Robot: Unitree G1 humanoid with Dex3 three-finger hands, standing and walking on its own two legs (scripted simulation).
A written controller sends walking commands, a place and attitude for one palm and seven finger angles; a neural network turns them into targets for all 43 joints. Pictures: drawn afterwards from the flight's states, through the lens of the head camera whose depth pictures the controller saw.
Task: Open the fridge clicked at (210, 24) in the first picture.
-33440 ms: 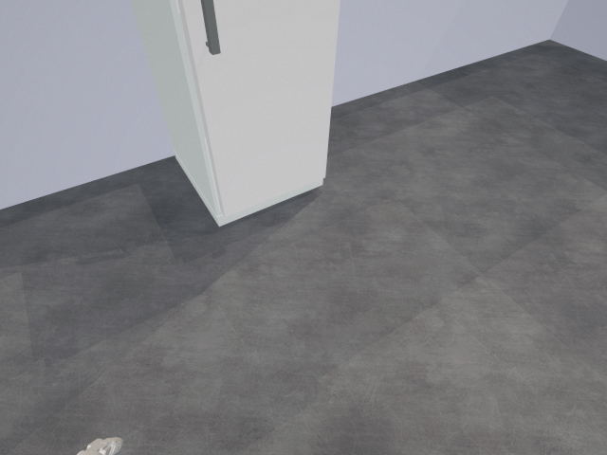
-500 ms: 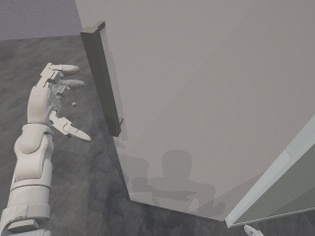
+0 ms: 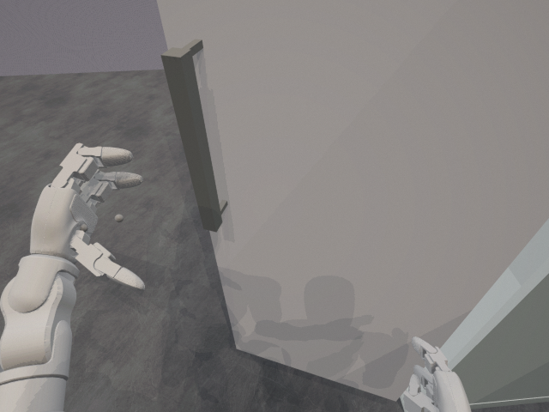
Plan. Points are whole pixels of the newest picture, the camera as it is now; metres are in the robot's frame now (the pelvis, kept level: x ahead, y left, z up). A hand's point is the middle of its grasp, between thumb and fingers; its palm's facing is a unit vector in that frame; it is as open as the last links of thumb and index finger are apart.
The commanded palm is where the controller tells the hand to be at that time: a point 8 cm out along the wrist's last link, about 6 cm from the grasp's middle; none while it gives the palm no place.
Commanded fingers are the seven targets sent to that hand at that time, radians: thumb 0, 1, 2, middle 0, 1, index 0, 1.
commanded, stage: slip the hand off the handle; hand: left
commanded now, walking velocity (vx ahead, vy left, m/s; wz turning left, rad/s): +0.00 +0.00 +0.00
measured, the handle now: (205, 149) +0.43 +0.16 +0.19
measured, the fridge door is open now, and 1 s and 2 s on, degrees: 68 68 68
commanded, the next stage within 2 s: draw the hand back to the body in 0.04 s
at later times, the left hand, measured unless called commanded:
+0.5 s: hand (84, 236) +0.24 +0.25 +0.19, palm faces +0.07 -0.99 -0.07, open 14.7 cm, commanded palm +0.21 +0.29 +0.19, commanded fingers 0.00 -0.55 0.20 -0.25 -1.15 -0.25 -1.15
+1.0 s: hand (58, 260) +0.22 +0.28 +0.17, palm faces +0.44 -0.84 -0.32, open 12.4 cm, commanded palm +0.17 +0.31 +0.19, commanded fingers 0.00 0.28 0.60 -0.22 -0.66 -0.22 -0.66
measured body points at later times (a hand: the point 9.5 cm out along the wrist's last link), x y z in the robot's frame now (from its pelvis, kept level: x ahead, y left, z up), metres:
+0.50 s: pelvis +0.01 +0.01 +0.00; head -0.04 -0.01 +0.45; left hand +0.23 +0.30 +0.20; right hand +0.22 -0.21 -0.05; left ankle +0.02 +0.13 -0.73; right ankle +0.00 -0.11 -0.73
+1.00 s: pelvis +0.01 +0.02 +0.01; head -0.01 +0.01 +0.45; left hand +0.19 +0.32 +0.19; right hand +0.18 -0.19 -0.08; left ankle +0.02 +0.13 -0.73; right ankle +0.00 -0.11 -0.73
